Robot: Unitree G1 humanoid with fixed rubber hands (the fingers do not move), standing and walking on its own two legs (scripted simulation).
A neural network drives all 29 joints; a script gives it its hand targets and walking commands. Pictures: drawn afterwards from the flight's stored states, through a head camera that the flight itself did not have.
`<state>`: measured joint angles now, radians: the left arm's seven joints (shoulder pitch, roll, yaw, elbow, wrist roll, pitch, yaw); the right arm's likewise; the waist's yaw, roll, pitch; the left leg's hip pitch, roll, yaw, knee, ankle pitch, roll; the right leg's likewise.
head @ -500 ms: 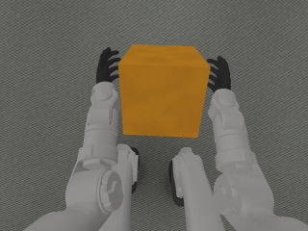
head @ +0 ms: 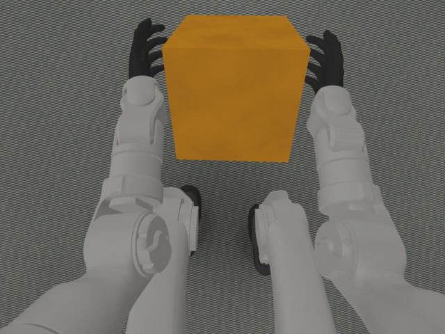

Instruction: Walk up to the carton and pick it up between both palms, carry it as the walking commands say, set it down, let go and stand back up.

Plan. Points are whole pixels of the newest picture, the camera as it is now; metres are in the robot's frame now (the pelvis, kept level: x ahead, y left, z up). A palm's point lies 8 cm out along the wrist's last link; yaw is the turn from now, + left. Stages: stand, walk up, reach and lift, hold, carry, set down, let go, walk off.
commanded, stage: set down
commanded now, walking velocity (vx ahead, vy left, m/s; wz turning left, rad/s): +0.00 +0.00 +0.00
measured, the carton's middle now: (234, 83) +0.51 +0.00 -0.25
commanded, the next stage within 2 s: none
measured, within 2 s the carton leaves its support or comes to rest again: neither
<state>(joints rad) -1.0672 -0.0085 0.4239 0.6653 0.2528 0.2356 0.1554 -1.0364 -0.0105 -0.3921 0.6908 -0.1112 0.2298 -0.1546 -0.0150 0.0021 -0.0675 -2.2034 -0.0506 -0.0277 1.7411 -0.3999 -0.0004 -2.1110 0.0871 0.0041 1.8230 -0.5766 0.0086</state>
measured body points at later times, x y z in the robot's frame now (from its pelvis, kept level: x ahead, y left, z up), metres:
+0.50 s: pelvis -0.01 +0.00 -0.05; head +0.36 +0.01 +0.22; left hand +0.53 +0.14 -0.21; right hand +0.52 -0.16 -0.22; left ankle +0.13 +0.11 -0.44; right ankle +0.08 -0.11 -0.44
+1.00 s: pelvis +0.00 +0.00 -0.06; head +0.37 +0.01 +0.20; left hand +0.55 +0.15 -0.22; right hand +0.54 -0.16 -0.23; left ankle +0.13 +0.11 -0.44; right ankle +0.08 -0.11 -0.44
